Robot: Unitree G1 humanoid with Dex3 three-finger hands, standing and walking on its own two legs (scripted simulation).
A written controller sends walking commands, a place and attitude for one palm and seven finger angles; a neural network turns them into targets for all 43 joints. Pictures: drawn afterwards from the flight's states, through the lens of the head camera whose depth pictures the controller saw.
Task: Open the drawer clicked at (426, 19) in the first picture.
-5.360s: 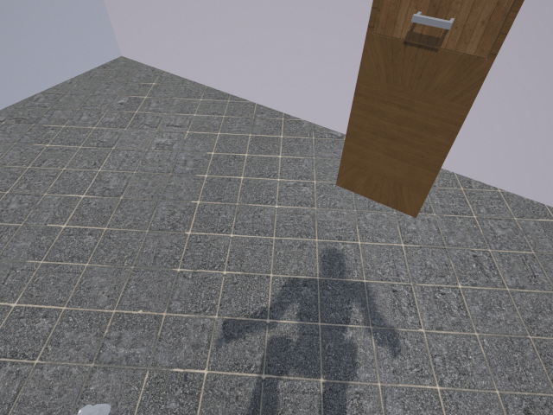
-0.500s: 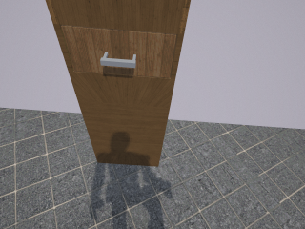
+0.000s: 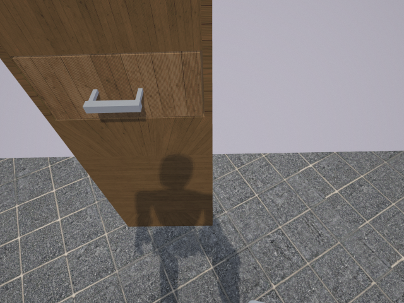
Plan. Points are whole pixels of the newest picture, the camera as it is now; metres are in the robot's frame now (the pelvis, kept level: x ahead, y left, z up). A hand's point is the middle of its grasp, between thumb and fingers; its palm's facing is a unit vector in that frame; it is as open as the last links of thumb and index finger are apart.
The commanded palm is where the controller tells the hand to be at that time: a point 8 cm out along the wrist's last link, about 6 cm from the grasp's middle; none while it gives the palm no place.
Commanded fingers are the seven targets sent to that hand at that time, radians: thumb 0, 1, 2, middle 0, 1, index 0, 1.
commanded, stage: come to a stop and stand still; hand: left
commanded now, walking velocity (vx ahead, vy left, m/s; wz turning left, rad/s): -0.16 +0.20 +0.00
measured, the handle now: (115, 100) +0.51 +0.22 +0.11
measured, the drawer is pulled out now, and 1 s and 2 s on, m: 0.00 0.00 0.00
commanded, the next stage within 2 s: look again from close up in 1.16 s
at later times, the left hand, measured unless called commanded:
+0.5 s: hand out of the picture -0.02 +0.25 -0.17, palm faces +0.05 -0.98 -0.18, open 7.4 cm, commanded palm none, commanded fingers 0.00 0.90 0.90 -0.20 -0.30 -0.20 -0.30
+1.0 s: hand out of the picture +0.01 +0.18 -0.16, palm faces +0.02 -0.97 -0.23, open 7.2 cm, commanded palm none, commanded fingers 0.00 0.90 0.90 -0.20 -0.30 -0.20 -0.30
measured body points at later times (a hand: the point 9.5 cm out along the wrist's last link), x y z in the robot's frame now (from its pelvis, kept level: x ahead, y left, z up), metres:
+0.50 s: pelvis -0.02 +0.05 +0.02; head -0.01 +0.08 +0.47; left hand -0.02 +0.30 -0.15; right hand +0.02 -0.18 -0.12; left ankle -0.05 +0.15 -0.73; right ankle -0.06 -0.08 -0.68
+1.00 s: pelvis -0.02 +0.00 +0.01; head -0.01 -0.01 +0.46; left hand +0.01 +0.23 -0.14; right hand -0.04 -0.21 -0.16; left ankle -0.05 +0.15 -0.73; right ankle -0.05 -0.08 -0.73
